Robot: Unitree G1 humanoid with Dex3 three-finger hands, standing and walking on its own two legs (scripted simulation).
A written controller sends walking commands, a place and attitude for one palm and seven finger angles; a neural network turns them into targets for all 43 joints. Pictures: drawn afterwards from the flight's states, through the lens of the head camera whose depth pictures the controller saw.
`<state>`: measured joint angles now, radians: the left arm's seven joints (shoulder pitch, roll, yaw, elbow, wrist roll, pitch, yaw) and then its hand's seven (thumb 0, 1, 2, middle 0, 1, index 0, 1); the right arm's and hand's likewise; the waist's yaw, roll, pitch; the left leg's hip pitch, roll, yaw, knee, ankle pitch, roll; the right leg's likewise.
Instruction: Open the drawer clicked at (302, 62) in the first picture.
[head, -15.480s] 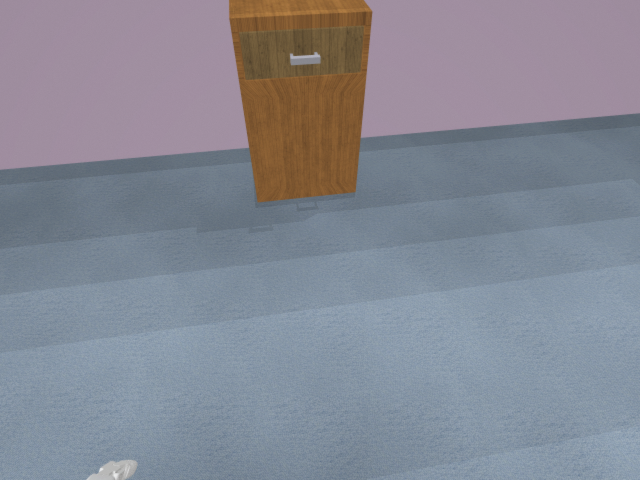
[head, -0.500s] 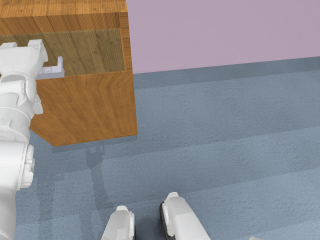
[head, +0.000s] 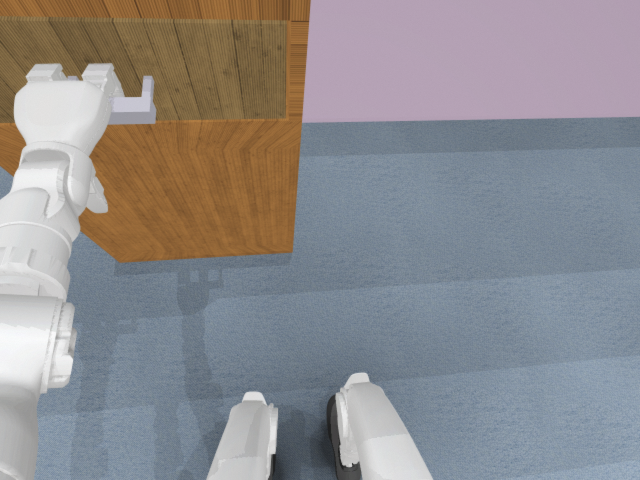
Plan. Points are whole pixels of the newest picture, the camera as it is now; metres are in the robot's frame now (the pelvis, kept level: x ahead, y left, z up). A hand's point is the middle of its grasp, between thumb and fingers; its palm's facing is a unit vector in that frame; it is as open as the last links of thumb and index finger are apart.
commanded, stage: lower the fingers behind the handle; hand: left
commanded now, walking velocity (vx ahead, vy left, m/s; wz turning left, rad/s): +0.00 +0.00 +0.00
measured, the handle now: (109, 97) +0.57 +0.23 +0.03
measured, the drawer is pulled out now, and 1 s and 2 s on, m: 0.00 0.00 0.07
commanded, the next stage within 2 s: close the thumb around the handle in 0.26 s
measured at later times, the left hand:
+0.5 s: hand (88, 143) +0.52 +0.26 +0.01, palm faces -0.08 +0.01 -1.00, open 13.4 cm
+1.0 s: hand (89, 142) +0.52 +0.26 +0.01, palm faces -0.08 +0.00 -1.00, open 5.7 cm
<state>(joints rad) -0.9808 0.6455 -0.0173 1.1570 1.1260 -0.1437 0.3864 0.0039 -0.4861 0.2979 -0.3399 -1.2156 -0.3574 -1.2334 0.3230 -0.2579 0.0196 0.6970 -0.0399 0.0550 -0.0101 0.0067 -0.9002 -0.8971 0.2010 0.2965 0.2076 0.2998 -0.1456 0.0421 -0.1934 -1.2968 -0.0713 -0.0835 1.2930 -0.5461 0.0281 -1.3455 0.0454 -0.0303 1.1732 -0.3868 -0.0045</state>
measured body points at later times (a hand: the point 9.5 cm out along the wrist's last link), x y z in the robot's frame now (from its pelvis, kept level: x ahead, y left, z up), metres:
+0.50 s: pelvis +0.01 +0.00 +0.01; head +0.17 +0.01 +0.43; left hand +0.52 +0.26 +0.06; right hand +0.01 -0.28 -0.11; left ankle +0.01 +0.10 -0.61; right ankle +0.08 -0.12 -0.61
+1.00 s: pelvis +0.03 +0.00 +0.02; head +0.18 +0.01 +0.44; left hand +0.52 +0.26 +0.06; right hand +0.05 -0.28 -0.10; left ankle +0.01 +0.10 -0.61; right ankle +0.08 -0.12 -0.61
